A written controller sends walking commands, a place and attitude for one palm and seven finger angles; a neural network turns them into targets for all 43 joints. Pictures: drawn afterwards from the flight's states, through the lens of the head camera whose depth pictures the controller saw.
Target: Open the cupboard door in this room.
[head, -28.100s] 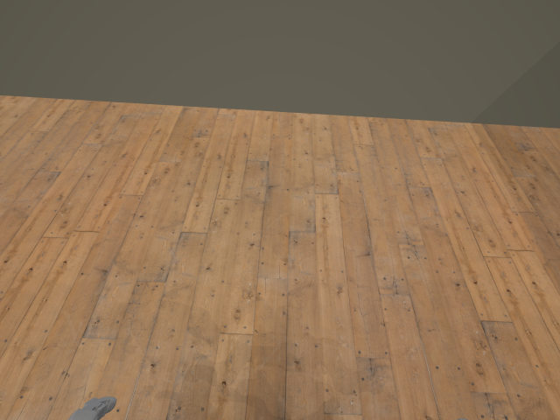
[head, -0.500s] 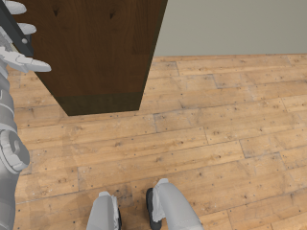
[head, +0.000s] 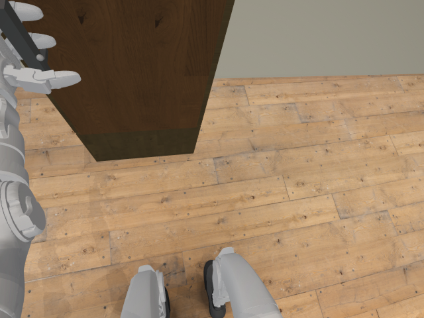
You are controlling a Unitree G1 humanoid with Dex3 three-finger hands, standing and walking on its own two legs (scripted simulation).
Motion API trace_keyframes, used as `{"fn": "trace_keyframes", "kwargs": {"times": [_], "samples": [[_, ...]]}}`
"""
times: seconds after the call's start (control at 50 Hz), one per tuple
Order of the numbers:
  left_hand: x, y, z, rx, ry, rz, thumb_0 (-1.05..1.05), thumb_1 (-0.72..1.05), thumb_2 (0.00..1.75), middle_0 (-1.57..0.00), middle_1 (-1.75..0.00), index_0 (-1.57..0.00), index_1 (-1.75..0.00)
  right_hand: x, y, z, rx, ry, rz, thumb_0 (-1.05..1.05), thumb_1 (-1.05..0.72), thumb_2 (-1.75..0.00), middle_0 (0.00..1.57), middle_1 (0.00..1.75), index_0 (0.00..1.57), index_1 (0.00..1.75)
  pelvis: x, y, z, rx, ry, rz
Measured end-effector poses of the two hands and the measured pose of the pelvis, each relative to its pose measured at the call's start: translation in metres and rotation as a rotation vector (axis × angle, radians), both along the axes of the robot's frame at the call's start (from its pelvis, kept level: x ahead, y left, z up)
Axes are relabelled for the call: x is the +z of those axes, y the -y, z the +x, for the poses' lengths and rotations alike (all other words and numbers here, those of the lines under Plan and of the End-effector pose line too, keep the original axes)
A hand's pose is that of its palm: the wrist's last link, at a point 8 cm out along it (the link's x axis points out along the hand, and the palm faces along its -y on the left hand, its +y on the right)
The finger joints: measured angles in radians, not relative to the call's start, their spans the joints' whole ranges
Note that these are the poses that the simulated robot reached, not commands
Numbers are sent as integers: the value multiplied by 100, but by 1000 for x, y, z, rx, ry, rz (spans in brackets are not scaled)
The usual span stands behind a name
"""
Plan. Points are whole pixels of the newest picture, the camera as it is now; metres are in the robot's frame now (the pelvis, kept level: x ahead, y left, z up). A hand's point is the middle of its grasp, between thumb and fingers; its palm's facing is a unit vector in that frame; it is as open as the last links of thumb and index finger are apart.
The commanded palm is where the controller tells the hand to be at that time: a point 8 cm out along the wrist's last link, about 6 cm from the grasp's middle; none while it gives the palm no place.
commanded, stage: close the thumb around the handle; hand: left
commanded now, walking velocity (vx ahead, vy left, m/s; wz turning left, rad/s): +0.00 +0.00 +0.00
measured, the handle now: (25, 34) +0.59 +0.24 +0.06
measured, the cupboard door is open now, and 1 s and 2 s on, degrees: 0 13 51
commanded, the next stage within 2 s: pull the door open along its arc in 0.44 s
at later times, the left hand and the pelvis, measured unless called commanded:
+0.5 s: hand (43, 57) +0.55 +0.22 +0.05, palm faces +0.04 -1.00 -0.01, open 5.3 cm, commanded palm +0.54 +0.24 +0.05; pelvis +0.00 -0.01 +0.00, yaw +0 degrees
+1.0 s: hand (53, 101) +0.47 +0.20 +0.05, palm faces -0.02 -1.00 -0.02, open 5.7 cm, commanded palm +0.42 +0.24 +0.05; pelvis +0.03 +0.00 +0.03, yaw -1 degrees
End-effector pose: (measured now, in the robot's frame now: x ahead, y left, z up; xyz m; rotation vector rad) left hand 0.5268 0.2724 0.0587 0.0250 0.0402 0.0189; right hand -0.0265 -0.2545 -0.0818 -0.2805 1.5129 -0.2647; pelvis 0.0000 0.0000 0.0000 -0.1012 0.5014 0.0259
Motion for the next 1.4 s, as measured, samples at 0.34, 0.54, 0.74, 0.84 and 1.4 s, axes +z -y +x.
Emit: {"fn": "trace_keyframes", "kwargs": {"times": [0.34, 0.54, 0.74, 0.84, 1.4], "samples": [[-1, 1, 2, 9, -4, 0, 0, 67, 80, -39, -133, -40, -133, -1, 4, 4, 1, 5, -1, 0, -91, -89, 20, 30, 20, 30, -1, 4, 2, -2, -2, 4], [-3, 3, 2, 19, -7, -12, 1, 76, 85, -40, -135, -40, -135, -2, 8, 6, 5, -2, 1, 0, -91, -89, 20, 30, 20, 30, 0, 6, 3, 0, -3, 6], [-3, 5, -9, -1, -7, -4, 1, 78, 82, -40, -135, -40, -135, 3, 8, 14, -17, 31, 13, 0, -91, -89, 20, 30, 20, 30, 7, 7, 9, -18, 13, 14], [-2, 9, -27, -5, -5, -3, 1, 77, 79, -39, -135, -38, -135, 7, 6, 29, -24, 74, 34, 0, -91, -89, 20, 30, 20, 30, 14, 6, 15, -27, 32, 22], [-3, 125, -201, 441, 39, -39, 0, 72, 75, -35, -135, -39, -135, -2, -24, 182, 233, 489, 221, 1, -91, -89, 20, 30, 20, 30, 25, 19, 14, 4, 170, 82]]}}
